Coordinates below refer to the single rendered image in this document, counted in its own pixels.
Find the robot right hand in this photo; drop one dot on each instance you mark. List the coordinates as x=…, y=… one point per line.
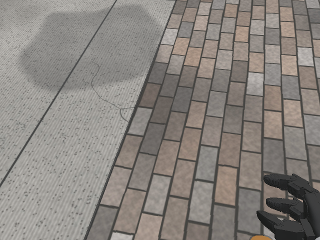
x=306, y=213

